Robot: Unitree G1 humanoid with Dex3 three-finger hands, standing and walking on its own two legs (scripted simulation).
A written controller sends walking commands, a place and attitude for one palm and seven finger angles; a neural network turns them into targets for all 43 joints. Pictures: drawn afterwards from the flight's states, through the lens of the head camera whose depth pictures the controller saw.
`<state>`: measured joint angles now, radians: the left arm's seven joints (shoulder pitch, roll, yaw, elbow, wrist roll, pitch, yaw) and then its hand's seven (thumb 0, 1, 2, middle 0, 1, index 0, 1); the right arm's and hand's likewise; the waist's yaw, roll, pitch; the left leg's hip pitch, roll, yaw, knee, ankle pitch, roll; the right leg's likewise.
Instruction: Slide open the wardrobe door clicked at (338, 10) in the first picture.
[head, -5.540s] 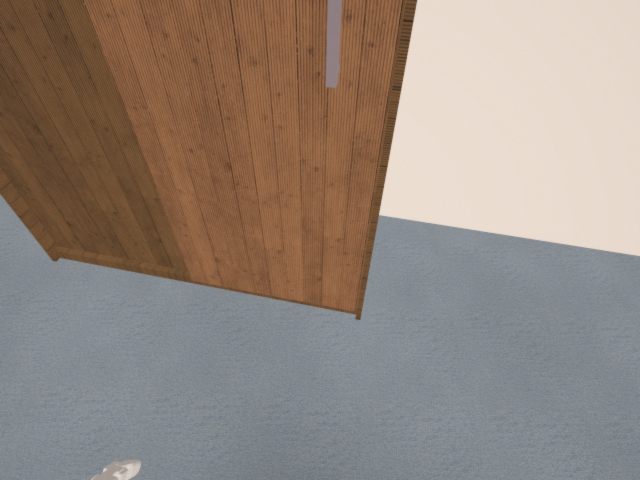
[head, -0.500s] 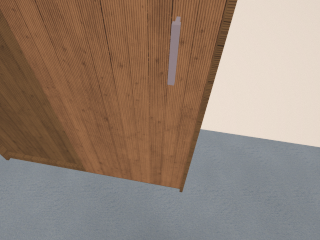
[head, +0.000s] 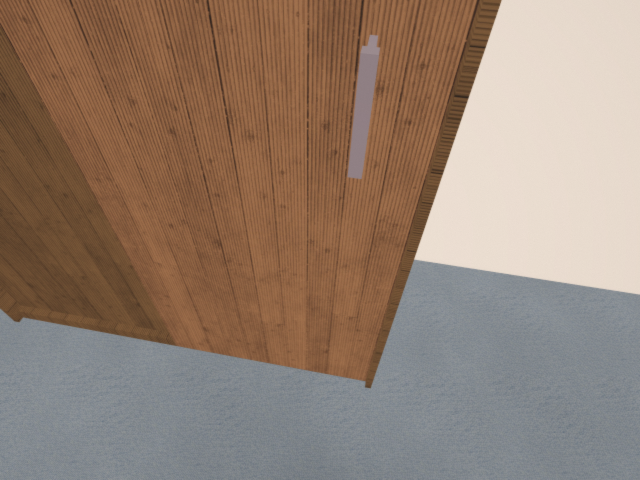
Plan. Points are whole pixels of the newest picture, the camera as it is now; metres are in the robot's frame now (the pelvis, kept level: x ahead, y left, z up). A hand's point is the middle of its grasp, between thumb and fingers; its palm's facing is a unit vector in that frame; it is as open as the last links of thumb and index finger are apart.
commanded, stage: look again from close up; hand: right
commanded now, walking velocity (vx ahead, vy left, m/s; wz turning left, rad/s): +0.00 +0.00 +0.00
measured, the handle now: (363, 111) +0.52 -0.02 +0.21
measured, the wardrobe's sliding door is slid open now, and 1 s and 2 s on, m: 0.00 0.00 0.00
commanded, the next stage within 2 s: shuffle to correct the standing spot in 1.06 s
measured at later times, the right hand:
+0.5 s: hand out of the picture +0.01 -0.22 -0.18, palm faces +0.01 +0.98 -0.21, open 7.4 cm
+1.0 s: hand out of the picture -0.01 -0.26 -0.18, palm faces -0.01 +0.97 -0.24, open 7.4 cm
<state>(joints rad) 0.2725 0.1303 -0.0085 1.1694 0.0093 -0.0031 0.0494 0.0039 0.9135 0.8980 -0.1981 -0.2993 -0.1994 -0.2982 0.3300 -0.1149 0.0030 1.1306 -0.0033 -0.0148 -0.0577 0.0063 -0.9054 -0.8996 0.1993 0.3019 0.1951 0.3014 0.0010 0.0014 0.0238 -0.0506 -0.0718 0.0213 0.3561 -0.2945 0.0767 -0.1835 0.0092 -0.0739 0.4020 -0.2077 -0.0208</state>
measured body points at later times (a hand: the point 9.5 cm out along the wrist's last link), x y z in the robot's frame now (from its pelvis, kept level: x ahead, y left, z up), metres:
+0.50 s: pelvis -0.01 -0.04 -0.01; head -0.02 -0.05 +0.44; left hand +0.00 +0.18 -0.16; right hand +0.01 -0.27 -0.16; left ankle -0.07 +0.06 -0.74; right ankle +0.00 -0.12 -0.74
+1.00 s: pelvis -0.01 -0.06 +0.00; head +0.00 -0.07 +0.45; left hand +0.02 +0.19 -0.15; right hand -0.01 -0.31 -0.16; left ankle -0.07 +0.06 -0.74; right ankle +0.00 -0.12 -0.74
